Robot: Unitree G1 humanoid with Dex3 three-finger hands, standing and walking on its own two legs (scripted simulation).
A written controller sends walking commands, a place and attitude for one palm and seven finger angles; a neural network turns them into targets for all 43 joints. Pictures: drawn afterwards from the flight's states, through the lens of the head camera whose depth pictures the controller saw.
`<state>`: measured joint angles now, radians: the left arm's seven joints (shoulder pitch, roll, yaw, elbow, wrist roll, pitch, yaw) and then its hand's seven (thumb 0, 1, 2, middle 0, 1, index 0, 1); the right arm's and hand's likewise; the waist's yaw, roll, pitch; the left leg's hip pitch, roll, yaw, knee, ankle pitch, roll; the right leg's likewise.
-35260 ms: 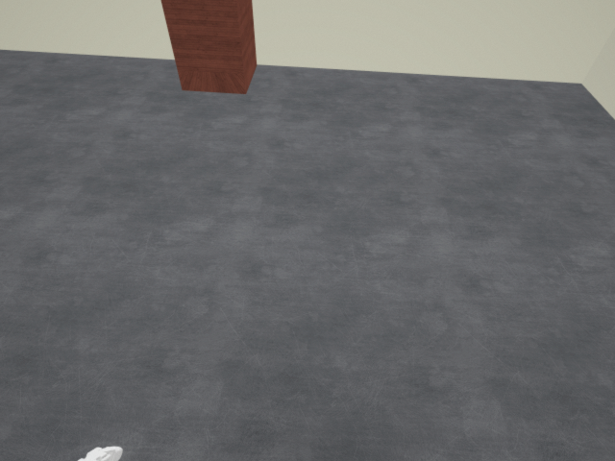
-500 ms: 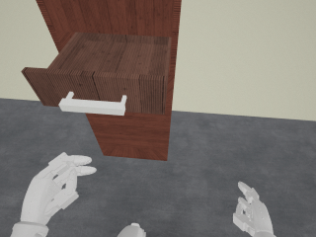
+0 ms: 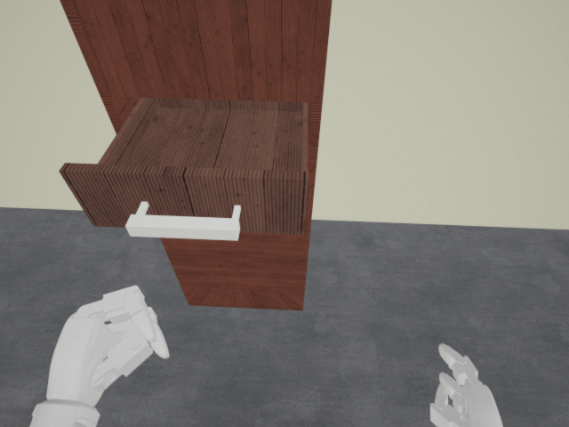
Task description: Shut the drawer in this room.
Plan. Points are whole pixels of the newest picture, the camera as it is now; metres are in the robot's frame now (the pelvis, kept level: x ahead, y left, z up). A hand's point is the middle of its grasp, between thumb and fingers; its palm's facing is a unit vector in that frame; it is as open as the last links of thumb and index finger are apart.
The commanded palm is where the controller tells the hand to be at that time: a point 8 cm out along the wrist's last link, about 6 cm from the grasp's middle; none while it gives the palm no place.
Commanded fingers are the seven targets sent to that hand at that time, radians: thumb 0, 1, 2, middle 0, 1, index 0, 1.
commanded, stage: raise the hand and make a fist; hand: left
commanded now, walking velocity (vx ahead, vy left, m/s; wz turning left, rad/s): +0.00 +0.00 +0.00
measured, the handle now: (187, 217) +0.41 +0.19 +0.06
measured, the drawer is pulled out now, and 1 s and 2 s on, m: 0.22 0.22 0.22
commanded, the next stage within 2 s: bring the fist close to the handle in 0.78 s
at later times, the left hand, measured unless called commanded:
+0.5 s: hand (159, 295) +0.22 +0.15 +0.16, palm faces -0.01 -1.00 -0.04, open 3.3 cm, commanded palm +0.19 +0.21 +0.16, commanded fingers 0.00 0.90 0.90 -1.40 -1.60 -1.40 -1.60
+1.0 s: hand (160, 292) +0.23 +0.16 +0.15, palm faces +0.05 -1.00 -0.06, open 3.3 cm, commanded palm +0.21 +0.21 +0.15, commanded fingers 0.00 0.90 0.90 -1.40 -1.60 -1.40 -1.60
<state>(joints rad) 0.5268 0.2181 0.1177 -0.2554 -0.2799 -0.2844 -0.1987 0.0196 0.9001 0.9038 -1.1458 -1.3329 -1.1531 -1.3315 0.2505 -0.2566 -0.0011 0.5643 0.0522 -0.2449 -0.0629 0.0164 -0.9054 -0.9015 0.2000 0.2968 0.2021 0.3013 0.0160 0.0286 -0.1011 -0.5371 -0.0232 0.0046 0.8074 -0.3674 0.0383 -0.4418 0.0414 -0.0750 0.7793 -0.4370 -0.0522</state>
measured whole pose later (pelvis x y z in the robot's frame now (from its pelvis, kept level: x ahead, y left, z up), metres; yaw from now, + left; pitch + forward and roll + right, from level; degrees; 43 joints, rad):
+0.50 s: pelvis +0.00 +0.02 +0.02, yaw +0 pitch +0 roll -1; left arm 0.32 0.20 0.02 -0.41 -0.20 0.10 -0.07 0.02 0.90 0.90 -1.39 -1.60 -1.40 -1.60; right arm 0.23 -0.22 0.09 0.56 0.05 -0.17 -0.04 0.02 -0.90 -0.90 0.20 0.30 0.21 0.30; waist 0.04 0.04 -0.07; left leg -0.35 -0.05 0.02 0.65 -0.30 0.06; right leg -0.26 0.02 -0.05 0.64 -0.37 -0.03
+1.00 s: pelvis +0.00 -0.02 +0.02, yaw +0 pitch +0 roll +0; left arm 0.30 0.24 0.16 -0.24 -0.27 0.03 -0.15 0.02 0.90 0.90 -1.40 -1.60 -1.40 -1.60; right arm 0.23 -0.25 0.06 0.60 0.06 -0.20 -0.07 0.02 -0.90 -0.90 0.20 0.30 0.20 0.30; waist 0.03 0.05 -0.07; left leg -0.32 -0.01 -0.01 0.62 -0.29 0.01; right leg -0.23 0.06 -0.08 0.59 -0.36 -0.07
